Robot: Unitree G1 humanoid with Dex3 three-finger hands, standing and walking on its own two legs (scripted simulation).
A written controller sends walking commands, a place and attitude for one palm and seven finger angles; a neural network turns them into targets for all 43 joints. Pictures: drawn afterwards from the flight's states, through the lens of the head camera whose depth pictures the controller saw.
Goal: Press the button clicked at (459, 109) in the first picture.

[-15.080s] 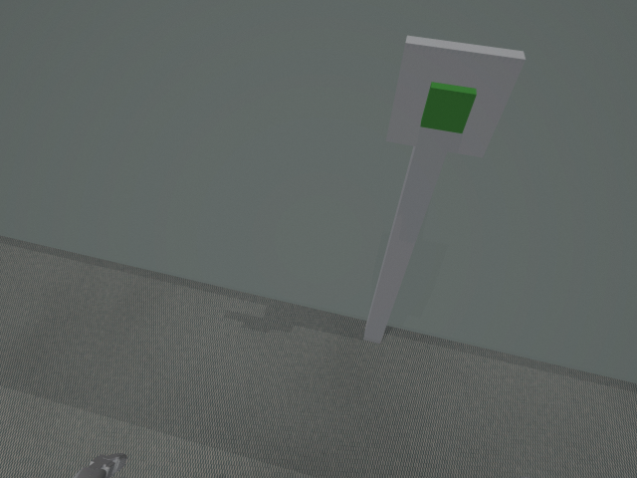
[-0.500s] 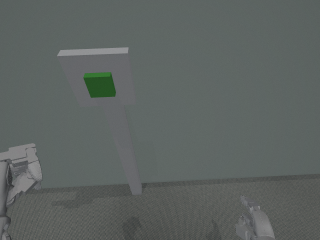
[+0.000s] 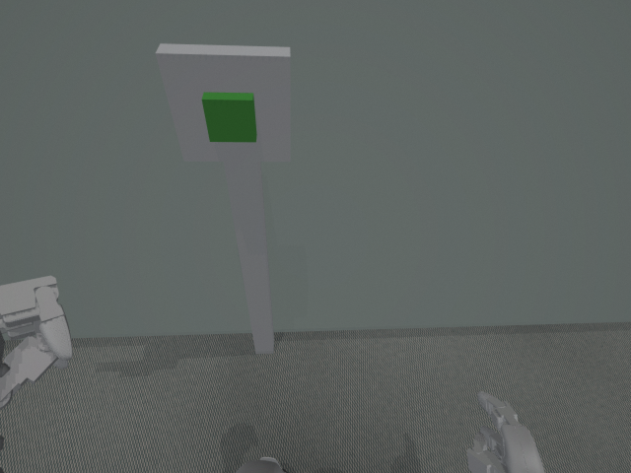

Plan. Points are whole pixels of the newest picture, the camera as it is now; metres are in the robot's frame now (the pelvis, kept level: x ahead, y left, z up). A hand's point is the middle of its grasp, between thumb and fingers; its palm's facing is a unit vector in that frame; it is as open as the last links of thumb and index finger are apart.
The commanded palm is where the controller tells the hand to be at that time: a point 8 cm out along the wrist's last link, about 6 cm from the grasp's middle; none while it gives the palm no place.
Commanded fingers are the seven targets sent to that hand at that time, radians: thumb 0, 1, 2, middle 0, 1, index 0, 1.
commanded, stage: step back with the hand held close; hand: left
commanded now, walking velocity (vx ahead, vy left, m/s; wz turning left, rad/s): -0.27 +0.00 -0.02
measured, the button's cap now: (231, 116) +0.55 +0.18 +0.16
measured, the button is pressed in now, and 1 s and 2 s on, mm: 0 0 0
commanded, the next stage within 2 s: stop stepping back and stand still in 0.44 s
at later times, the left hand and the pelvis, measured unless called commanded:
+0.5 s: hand out of the picture +0.12 +0.26 +0.18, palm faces +0.34 -0.85 -0.41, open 3.1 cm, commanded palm +0.05 +0.30 +0.19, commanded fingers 0.00 0.90 0.90 -1.30 -1.50 -1.30 -1.50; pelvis -0.09 +0.03 +0.01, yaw -2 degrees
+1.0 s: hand out of the picture -0.03 +0.29 +0.18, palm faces +0.49 -0.80 -0.35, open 3.1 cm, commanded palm -0.08 +0.32 +0.19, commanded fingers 0.00 0.90 0.90 -1.30 -1.50 -1.30 -1.50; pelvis -0.21 +0.04 +0.01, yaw +1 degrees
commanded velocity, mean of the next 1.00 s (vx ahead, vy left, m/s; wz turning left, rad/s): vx -0.07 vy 0.01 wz -0.02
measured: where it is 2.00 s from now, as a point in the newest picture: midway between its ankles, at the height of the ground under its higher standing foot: outside the picture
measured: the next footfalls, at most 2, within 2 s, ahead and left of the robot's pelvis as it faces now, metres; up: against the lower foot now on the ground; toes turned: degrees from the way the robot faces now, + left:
right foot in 0.30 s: -0.11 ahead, -0.10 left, +0.00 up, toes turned +0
left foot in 0.44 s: +0.03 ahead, +0.09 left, +0.00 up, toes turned -1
